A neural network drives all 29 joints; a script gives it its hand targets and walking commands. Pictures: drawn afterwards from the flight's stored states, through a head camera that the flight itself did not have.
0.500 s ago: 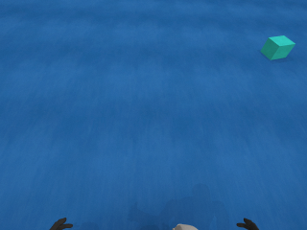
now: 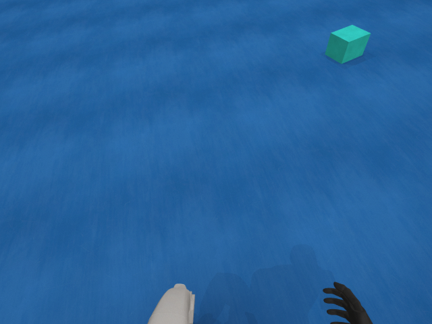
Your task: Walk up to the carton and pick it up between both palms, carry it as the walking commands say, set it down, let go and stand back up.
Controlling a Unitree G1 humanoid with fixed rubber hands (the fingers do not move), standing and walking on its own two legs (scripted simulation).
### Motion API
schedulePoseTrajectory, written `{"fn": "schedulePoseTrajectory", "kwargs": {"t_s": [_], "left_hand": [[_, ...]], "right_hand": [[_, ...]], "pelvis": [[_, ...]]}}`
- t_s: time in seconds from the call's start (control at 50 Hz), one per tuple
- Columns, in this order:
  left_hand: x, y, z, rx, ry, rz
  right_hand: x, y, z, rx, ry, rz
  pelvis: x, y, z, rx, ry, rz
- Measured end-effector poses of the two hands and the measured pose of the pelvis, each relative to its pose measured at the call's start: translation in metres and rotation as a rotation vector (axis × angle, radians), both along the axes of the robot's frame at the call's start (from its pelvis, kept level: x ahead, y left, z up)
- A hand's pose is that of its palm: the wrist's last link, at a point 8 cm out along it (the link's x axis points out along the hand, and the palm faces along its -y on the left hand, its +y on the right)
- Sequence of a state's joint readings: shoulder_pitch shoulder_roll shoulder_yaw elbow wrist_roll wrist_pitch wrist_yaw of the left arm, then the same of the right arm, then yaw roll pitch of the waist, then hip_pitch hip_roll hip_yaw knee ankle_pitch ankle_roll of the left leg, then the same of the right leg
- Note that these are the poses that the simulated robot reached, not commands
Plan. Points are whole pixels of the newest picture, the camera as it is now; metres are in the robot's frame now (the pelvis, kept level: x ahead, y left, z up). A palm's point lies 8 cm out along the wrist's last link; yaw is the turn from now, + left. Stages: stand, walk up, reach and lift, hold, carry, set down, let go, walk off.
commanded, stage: walk up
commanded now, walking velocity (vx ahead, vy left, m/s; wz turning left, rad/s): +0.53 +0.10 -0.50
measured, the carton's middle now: (346, 44) +2.33 -0.74 -0.68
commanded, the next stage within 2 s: none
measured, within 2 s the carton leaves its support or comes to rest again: neither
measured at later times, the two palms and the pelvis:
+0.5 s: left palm (173, 160) +0.52 +0.20 -0.09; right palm (371, 319) +0.20 -0.26 -0.13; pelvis +0.29 +0.00 +0.00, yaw -11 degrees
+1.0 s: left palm (189, 174) +0.49 +0.16 -0.11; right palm (374, 133) +0.68 -0.36 -0.10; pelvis +0.54 -0.10 +0.01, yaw -14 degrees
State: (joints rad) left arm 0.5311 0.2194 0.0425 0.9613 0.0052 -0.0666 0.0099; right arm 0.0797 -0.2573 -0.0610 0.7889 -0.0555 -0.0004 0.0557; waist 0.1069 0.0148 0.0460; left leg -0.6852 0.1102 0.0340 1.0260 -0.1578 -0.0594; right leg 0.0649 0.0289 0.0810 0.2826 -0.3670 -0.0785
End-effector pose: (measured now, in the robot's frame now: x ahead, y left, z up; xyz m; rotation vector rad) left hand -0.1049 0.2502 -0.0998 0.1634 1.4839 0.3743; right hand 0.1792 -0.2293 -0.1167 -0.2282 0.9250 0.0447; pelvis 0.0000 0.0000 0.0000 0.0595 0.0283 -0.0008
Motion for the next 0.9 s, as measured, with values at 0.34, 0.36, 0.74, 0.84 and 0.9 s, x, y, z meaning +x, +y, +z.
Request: {"fn": "schedulePoseTrajectory", "kwargs": {"t_s": [0.34,0.36,0.74,0.84,0.9], "left_hand": [[0.357,0.030,-0.044,-0.071,-0.167,-0.286],[0.400,0.026,-0.039,-0.074,-0.229,-0.337],[0.667,-0.104,-0.011,-0.065,-0.371,-0.515],[0.610,-0.092,-0.009,-0.048,-0.169,-0.363],[0.590,-0.091,-0.006,-0.051,-0.067,-0.301]], "right_hand": [[0.093,-0.007,-0.023,-0.083,0.124,-0.305],[0.077,-0.013,-0.021,-0.090,0.167,-0.349],[0.199,-0.114,-0.026,-0.018,0.281,-0.458],[0.320,-0.138,-0.007,-0.021,0.148,-0.361],[0.389,-0.142,0.003,-0.017,0.077,-0.316]], "pelvis": [[0.211,0.028,-0.018,0.002,-0.004,-0.184],[0.221,0.026,-0.014,-0.004,-0.012,-0.188],[0.412,-0.085,-0.006,-0.043,-0.033,-0.211],[0.458,-0.098,0.006,-0.037,-0.030,-0.228],[0.488,-0.100,0.009,-0.039,-0.029,-0.240]]}}
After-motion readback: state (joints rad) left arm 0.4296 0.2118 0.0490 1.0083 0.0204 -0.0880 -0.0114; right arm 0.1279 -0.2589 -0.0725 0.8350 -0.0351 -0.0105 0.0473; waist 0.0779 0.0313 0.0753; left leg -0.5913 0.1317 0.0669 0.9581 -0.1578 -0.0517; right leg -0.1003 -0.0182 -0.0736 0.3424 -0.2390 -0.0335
